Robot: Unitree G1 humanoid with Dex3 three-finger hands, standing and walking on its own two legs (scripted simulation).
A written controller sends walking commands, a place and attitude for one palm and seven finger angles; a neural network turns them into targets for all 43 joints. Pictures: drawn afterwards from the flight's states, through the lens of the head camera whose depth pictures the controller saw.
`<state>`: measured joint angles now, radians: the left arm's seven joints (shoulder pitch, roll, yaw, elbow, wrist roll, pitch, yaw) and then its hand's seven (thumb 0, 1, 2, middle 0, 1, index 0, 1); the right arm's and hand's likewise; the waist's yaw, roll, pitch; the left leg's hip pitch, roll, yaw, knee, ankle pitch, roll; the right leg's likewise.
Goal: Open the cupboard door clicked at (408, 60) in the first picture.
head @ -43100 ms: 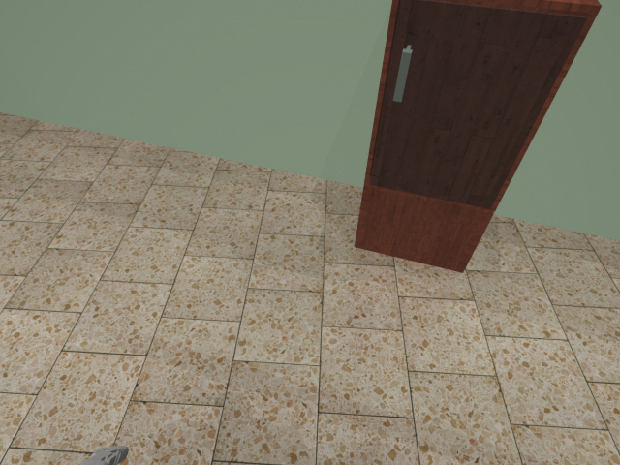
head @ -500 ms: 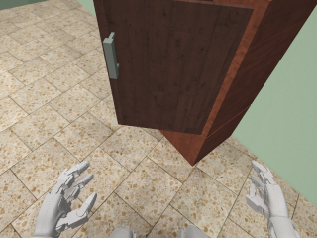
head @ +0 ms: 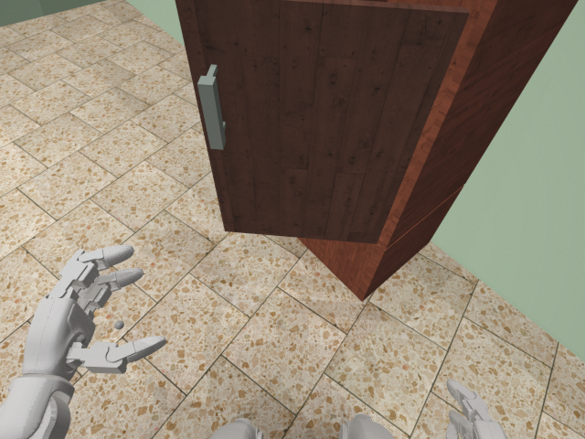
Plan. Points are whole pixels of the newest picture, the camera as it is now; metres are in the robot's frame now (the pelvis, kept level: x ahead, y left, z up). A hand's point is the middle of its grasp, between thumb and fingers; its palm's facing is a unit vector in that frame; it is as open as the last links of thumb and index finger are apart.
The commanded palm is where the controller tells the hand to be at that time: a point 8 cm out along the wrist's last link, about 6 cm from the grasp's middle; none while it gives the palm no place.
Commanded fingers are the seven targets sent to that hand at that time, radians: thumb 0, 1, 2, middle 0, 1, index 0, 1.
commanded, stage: raise the hand with hooked fingers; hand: left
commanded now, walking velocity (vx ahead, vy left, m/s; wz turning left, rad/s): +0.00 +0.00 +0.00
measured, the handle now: (215, 107) +0.62 +0.17 +0.09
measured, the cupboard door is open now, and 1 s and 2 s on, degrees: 45 45 45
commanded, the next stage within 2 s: move the hooked fingers beside the handle in 1.14 s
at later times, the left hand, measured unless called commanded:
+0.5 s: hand (94, 268) +0.29 +0.26 +0.09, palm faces +0.00 -1.00 -0.06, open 13.9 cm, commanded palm +0.27 +0.31 +0.10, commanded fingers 0.00 -0.50 0.30 -0.30 -1.20 -0.30 -1.20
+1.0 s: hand (93, 242) +0.32 +0.26 +0.11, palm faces +0.02 -1.00 -0.05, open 13.9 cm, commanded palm +0.29 +0.31 +0.11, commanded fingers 0.00 -0.50 0.30 -0.30 -1.20 -0.30 -1.20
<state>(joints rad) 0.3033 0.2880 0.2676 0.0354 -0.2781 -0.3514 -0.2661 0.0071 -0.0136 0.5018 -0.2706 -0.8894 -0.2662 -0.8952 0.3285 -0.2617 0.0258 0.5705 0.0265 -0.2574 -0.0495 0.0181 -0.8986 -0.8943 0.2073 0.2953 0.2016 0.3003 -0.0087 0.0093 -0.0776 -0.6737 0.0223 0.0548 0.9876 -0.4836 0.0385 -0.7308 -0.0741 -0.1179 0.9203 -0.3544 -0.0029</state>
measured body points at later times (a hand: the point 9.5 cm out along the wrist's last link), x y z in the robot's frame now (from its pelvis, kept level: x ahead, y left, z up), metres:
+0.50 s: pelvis +0.02 +0.00 +0.02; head +0.06 +0.00 +0.47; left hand +0.29 +0.31 +0.10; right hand +0.20 -0.23 -0.05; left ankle +0.01 +0.09 -0.68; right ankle +0.06 -0.13 -0.68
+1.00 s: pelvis +0.02 -0.01 +0.03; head +0.06 -0.01 +0.48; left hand +0.31 +0.31 +0.12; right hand +0.17 -0.27 -0.05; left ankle +0.01 +0.09 -0.68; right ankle +0.06 -0.13 -0.68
